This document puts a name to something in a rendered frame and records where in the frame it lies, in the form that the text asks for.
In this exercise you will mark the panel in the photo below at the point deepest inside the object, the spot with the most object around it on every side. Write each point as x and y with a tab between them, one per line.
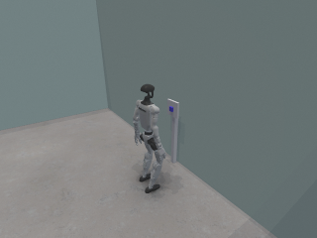
174	127

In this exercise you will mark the right robot hand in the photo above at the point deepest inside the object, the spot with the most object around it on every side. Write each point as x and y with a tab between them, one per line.
161	152

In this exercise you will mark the robot left upper arm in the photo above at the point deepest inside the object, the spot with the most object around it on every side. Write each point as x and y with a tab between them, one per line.
136	116

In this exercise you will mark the right robot forearm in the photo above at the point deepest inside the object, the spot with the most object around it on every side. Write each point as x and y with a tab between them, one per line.
156	137

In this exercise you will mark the right robot thigh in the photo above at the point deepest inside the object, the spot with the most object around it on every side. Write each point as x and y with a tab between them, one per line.
154	147

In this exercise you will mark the robot right upper arm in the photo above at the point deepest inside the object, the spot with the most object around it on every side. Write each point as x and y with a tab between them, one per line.
155	116

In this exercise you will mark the left robot hand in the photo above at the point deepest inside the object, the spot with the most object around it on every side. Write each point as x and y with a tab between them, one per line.
137	136

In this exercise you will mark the right robot foot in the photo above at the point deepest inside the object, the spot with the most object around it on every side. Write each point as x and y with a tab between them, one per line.
155	187

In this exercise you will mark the left robot forearm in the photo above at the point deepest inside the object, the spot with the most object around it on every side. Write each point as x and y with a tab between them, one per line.
136	127

